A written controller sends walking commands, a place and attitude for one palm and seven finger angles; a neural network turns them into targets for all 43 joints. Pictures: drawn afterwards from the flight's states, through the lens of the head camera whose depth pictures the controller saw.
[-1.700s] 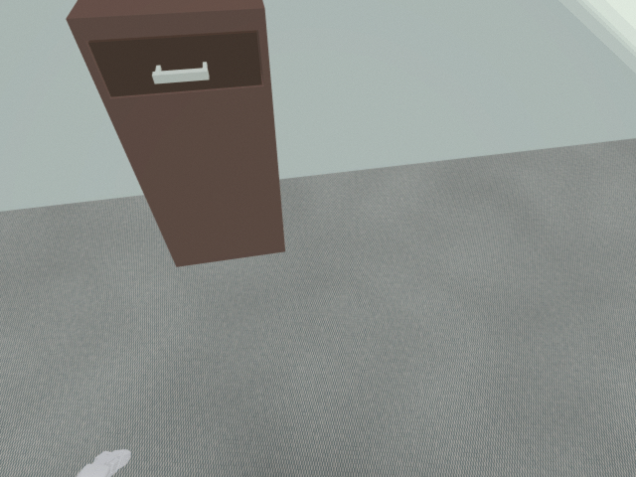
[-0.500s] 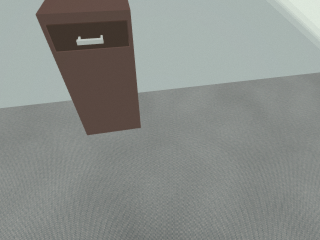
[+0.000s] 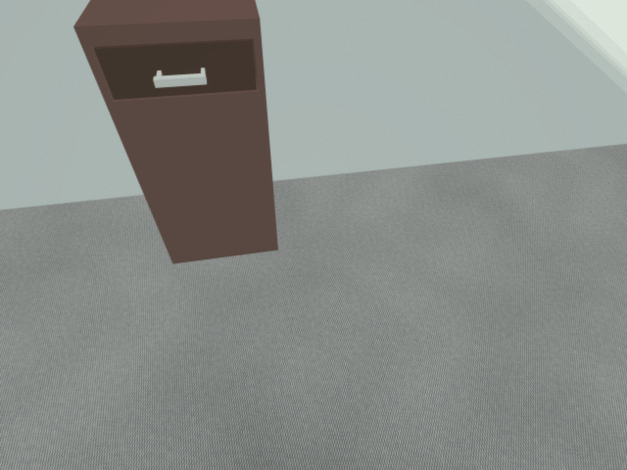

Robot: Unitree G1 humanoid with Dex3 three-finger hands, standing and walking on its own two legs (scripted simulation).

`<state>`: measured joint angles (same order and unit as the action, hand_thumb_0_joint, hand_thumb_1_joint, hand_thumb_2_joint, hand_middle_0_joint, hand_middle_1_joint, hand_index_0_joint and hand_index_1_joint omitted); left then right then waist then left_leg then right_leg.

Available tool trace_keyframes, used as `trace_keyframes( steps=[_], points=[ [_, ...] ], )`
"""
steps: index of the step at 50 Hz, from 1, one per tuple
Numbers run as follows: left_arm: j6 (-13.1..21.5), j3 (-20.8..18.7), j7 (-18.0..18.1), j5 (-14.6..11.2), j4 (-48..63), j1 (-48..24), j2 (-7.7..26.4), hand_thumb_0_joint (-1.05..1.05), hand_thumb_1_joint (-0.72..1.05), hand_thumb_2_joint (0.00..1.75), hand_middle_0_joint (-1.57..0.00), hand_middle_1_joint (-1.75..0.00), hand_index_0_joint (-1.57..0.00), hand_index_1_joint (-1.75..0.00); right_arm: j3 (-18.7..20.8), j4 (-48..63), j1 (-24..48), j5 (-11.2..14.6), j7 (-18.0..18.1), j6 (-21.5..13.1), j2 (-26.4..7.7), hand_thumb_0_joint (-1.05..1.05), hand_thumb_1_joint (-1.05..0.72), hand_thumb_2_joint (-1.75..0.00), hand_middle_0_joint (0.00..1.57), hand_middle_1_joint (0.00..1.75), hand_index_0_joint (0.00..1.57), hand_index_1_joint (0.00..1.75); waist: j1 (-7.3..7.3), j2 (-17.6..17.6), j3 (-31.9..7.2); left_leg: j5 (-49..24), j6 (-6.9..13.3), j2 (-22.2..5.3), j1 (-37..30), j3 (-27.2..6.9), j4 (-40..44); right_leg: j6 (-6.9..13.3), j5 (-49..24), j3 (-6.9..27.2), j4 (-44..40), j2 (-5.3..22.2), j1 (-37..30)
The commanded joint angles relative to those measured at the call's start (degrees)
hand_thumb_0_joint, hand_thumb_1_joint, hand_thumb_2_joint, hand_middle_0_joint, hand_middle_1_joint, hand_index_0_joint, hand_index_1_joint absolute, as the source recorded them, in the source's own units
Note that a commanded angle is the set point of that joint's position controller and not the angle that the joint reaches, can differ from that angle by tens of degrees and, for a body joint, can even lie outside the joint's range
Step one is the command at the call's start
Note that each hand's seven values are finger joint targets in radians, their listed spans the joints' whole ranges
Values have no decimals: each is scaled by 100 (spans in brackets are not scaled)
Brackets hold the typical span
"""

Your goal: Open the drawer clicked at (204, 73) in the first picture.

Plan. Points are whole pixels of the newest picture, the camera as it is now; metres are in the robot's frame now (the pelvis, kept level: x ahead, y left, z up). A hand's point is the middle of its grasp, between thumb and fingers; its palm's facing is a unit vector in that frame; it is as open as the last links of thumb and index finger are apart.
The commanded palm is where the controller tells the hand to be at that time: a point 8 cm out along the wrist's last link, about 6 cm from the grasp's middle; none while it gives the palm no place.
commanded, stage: walk to a spot facing it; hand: left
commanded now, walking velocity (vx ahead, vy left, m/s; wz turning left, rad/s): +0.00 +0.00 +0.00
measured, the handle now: (180, 76) +1.00 +0.41 +0.01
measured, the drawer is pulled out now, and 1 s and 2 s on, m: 0.00 0.00 0.00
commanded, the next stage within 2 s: turn to face it in 0.56 s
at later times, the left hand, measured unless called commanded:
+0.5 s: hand out of the picture +0.03 +0.21 -0.20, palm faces +0.01 -0.99 -0.13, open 7.4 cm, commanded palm none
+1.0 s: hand (214, 348) +0.35 +0.20 -0.18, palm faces +0.07 -0.98 -0.19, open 7.2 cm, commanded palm none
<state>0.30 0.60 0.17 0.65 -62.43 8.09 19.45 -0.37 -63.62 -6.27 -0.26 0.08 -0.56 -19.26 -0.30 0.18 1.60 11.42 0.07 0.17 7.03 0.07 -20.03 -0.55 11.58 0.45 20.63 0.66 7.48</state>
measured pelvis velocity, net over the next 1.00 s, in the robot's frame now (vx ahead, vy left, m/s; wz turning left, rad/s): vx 0.25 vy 0.03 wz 0.06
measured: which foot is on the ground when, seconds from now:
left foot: down 0.00-0.82, up 0.84-1.00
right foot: down 0.00-0.40, up 0.42-0.78, down 0.80-1.00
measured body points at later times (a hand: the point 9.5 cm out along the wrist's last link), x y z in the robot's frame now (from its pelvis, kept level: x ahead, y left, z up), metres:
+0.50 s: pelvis +0.09 +0.04 -0.01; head +0.09 +0.07 +0.44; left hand +0.03 +0.26 -0.18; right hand +0.04 -0.19 -0.16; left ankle +0.01 +0.12 -0.75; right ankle +0.03 -0.10 -0.68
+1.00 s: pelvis +0.25 +0.03 -0.02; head +0.27 +0.04 +0.43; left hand +0.35 +0.26 -0.17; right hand +0.24 -0.19 -0.18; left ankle +0.21 +0.15 -0.68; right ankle +0.32 -0.07 -0.75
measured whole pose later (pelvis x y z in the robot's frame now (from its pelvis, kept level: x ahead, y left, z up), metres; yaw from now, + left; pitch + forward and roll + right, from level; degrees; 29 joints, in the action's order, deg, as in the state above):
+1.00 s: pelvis +0.25 +0.03 -0.02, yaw +3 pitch -2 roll -1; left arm 1.7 -2.1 2.8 0.8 -57.2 7.1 8.5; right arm 2.5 -61.5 -17.8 -0.2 1.6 0.7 -7.6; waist 2.6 -0.8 4.2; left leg 27.0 -0.2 -4.2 25.3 1.5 -65.2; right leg 2.3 11.7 -12.4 31.9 3.4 18.0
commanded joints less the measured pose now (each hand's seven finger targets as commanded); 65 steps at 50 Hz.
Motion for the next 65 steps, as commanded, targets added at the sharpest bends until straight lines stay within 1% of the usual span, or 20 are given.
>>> trace_keyframes(
  steps=[1, 4, 10, 14, 17, 18, 20, 21, 25, 31, 34, 38, 39, 41, 47, 55, 56, 58, 59, 65],
  points=[
    [136, -233, 62, 3, 375, -208, 1184, 0, 90, 90, -20, -30, -20, -30, 235, 347, 261, -11, 76, -154, -1211, 0, -90, -90, 20, 30, 20, 30, 13, 3, -412, -1108, 158, -729, -184, -539, 254, 198, -1040, 501, -284, 643, -55],
    [21, -70, 85, -5, 165, 205, 436, 0, 90, 90, -20, -30, -20, -30, 46, 158, -115, -57, 43, -44, -454, 0, -90, -90, 20, 30, 20, 30, 16, 71, -433, -336, 52, -663, -139, -406, 178, 85, -123, 425, -251, 593, -30],
    [-54, -217, -35, 82, 182, 771, 546, 0, 90, 90, -20, -30, -20, -30, 122, 234, -417, -125, -16, 33, -396, 0, -90, -90, 20, 30, 20, 30, -95, 377, 612, 2095, 173, -356, 1205, -358, -338, 368, 2468, 945, -436, 620, 473],
    [78, -358, 17, 43, 133, 1340, 635, 0, 90, 90, -20, -30, -20, -30, 144, 416, -545, -102, -8, -94, -82, 0, -90, -90, 20, 30, 20, 30, -154, 933, 569, 1271, 88, -219, 1761, 277, -1653, 907, 1881, 1777, -793, 1429, -130],
    [154, -396, 47, 55, 169, 1278, 460, 0, 90, 90, -20, -30, -20, -30, 178, 355, -990, -63, -6, -191, 91, 0, -90, -90, 20, 30, 20, 30, 81, 599, 531, 1157, 106, -384, 1087, 397, -1088, 930, 710, 1240, -212, 1392, 219],
    [139, -371, 37, 39, 212, 1093, 263, 0, 90, 90, -20, -30, -20, -30, 183, 171, -1517, -55, 9, -235, 99, 0, -90, -90, 20, 30, 20, 30, 332, 230, 444, 763, 187, -439, 120, 244, -470, 684, 457, 652, 452, 957, 843],
    [196, -233, 4, 30, 551, 459, -346, 0, 90, 90, -20, -30, -20, -30, 392, -365, -3092, -130, 95, -313, -546, 0, -90, -90, 20, 30, 20, 30, 812, -2014, 471, -655, 969, -2171, -1434, -2300, 661, 124, 2037, -641, 3493, -238, 3052],
    [197, -274, 63, 79, 626, 198, -220, 0, 90, 90, -20, -30, -20, -30, 301, -491, -3330, -137, 186, -307, -275, 0, -90, -90, 20, 30, 20, 30, 813, -1410, 822, -2023, 1012, -2302, -1479, -2415, 548, 180, 2075, -139, 4172, -6, 3506],
    [167, -319, -80, 54, 424, 451, -557, 0, 90, 90, -20, -30, -20, -30, 194, -264, -2656, -92, 271, -434, 237, 0, -90, -90, 20, 30, 20, 30, 319, -293, 767, -2964, 1031, -1917, -1186, -981, 470, 142, 1190, -168, 4598, 443, 3384],
    [14, -285, -177, 45, 594, 124, -917, 0, 90, 90, -20, -30, -20, -30, 153, -354, -2647, -58, 316, -500, 573, 0, -90, -90, 20, 30, 20, 30, 92, -792, 977, -3064, 538, -1192, -572, 398, 901, 121, -211, -759, 3166, 277, 2881],
    [70, -275, -127, 31, 648, -54, -938, 0, 90, 90, -20, -30, -20, -30, 175, -471, -2764, -66, 348, -440, 524, 0, -90, -90, 20, 30, 20, 30, 134, -754, 860, -4314, 642, -1276, -653, 468, 483, 293, -226, -989, 2002, -12, 1990],
    [205, -370, 15, 93, 238, 1294, -613, 0, 90, 90, -20, -30, -20, -30, 256, -420, -2606, 4, 341, -351, 372, 0, -90, -90, 20, 30, 20, 30, -446, -642, -55, -4831, 448, -1178, -508, 331, -1398, 404, -1001, -979, 1041, -160, 7],
    [288, -443, 65, 115, 112, 1812, -289, 0, 90, 90, -20, -30, -20, -30, 252, -365, -2635, 34, 298, -337, 497, 0, -90, -90, 20, 30, 20, 30, -666, -284, -436, -3524, 298, -985, 423, 270, -2566, 587, -2111, -430, 924, 459, -1235],
    [371, -574, 168, 22, 1, 2377, 340, 0, 90, 90, -20, -30, -20, -30, 282, -205, -2904, 126, 285, -330, 763, 0, -90, -90, 20, 30, 20, 30, -557, 694, -1610, 2413, 122, 54, 1626, 23, -5718, 1839, -5772, 1885, 635, 2934, -2089],
    [181, -337, 262, 59, 719, 87, -352, 0, 90, 90, -20, -30, -20, -30, 261, 83, -2310, -24, 126, 183, 1206, 0, -90, -90, 20, 30, 20, 30, 391, 226, 23, 1577, -60, -648, 1159, -36, -4691, 943, -1332, -215, -468, 2004, 1738],
    [-111, -481, 198, 91, 928, 188, -130, 0, 90, 90, -20, -30, -20, -30, 321, 578, -1684, -91, 6, 182, 861, 0, -90, -90, 20, 30, 20, 30, 273, 642, 154, 592, -204, -440, 539, 672, -1975, 499, 1173, -772, 213, 1612, 1939],
    [-154, -471, 183, 59, 946, 266, -225, 0, 90, 90, -20, -30, -20, -30, 361, 567, -1824, -111, -6, 138, 661, 0, -90, -90, 20, 30, 20, 30, 344, 1, 167, 293, -206, -535, 270, 437, -1198, 328, 1318, -914, 909, 1420, 2080],
    [-217, -410, 138, -7, 1176, 339, -656, 0, 90, 90, -20, -30, -20, -30, 521, 794, -1773, -200, 45, 45, -239, 0, -90, -90, 20, 30, 20, 30, 349, -2325, 456, -183, 711, -2286, 1066, -2431, 803, -232, 2437, -983, 3170, 279, 2425],
    [-195, -454, 121, 18, 1213, 275, -464, 0, 90, 90, -20, -30, -20, -30, 513, 899, -1425, -216, 68, 52, -345, 0, -90, -90, 20, 30, 20, 30, 230, -1488, 412, 42, 1073, -2422, 1422, -2415, 873, -115, 2161, -430, 3757, 464, 2056],
    [-148, -462, 79, 34, 779, 711, -428, 0, 90, 90, -20, -30, -20, -30, 411, 980, -846, -93, 195, -83, 35, 0, -90, -90, 20, 30, 20, 30, 8, -660, -447, -2387, 843, -1494, -64, -810, 180, -288, 1069, -204, 4010, 464, 2249]
  ],
)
